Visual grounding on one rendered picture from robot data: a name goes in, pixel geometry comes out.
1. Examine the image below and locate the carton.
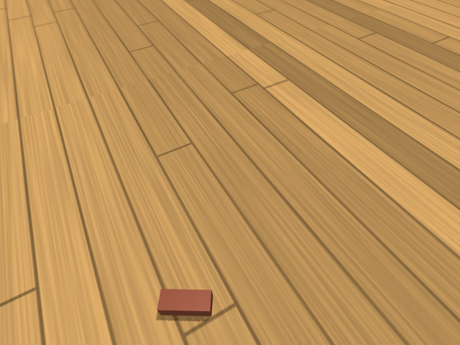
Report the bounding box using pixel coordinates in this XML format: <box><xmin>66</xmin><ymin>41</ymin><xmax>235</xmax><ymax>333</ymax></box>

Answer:
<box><xmin>157</xmin><ymin>289</ymin><xmax>213</xmax><ymax>316</ymax></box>

